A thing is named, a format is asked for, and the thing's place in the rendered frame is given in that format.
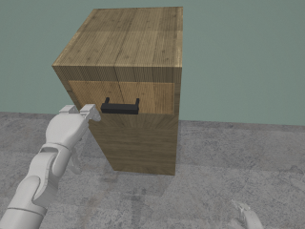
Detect drawer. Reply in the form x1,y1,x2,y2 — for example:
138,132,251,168
68,80,174,115

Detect right robot hand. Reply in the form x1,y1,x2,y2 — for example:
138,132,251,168
228,199,264,229

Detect left robot forearm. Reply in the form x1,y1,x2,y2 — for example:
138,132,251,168
0,143,71,229

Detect left robot hand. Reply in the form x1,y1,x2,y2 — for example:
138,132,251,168
46,104,101,175

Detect cabinet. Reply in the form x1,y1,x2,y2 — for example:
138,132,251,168
51,7,183,176

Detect handle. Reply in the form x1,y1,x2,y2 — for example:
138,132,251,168
100,97,140,115

